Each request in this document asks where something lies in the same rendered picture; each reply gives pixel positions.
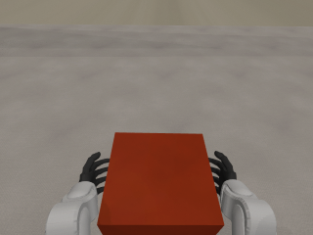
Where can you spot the robot right forearm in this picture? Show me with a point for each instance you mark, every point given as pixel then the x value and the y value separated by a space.
pixel 248 214

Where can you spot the robot right hand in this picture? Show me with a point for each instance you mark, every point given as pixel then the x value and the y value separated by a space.
pixel 225 172

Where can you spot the robot left hand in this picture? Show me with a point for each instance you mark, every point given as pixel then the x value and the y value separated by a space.
pixel 89 173

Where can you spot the carton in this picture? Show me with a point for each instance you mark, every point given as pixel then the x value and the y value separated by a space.
pixel 159 184

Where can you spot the robot left forearm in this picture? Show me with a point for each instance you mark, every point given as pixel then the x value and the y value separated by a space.
pixel 74 214

